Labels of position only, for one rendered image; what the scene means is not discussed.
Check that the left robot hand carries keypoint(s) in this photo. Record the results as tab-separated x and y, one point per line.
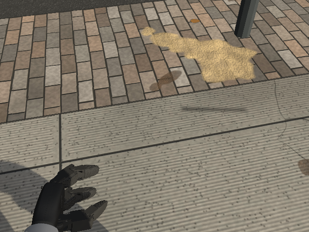
58	196

